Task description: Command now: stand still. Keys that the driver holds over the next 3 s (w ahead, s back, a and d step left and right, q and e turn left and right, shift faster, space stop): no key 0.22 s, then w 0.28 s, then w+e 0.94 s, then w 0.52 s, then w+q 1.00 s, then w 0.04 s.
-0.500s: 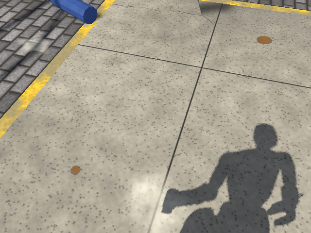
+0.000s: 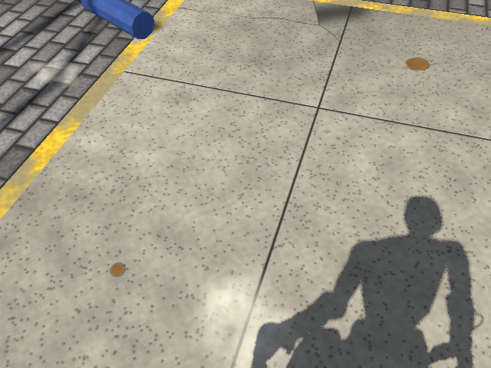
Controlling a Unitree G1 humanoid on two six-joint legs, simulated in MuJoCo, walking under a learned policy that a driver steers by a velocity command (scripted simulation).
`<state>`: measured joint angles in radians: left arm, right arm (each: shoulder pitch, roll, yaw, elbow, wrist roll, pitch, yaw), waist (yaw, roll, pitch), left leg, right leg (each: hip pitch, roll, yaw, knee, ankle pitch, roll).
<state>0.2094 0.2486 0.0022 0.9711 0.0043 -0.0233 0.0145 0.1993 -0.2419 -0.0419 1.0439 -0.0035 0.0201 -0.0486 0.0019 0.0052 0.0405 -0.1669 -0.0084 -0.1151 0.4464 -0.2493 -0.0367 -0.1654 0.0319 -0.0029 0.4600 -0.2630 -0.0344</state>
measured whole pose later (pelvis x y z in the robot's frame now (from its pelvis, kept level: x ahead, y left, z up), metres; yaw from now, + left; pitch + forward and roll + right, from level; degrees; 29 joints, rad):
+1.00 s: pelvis +0.26 +0.03 -0.03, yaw -13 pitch +2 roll +0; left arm 0.00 0.23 0.03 0.76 -0.03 -0.06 -0.08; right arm 0.43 -0.23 -0.03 1.04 -0.01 -0.06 -0.04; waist -0.06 -0.01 0.05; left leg 0.19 0.01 0.25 0.31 -0.48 -0.01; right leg -0.57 0.01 -0.10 0.62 -0.08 -0.12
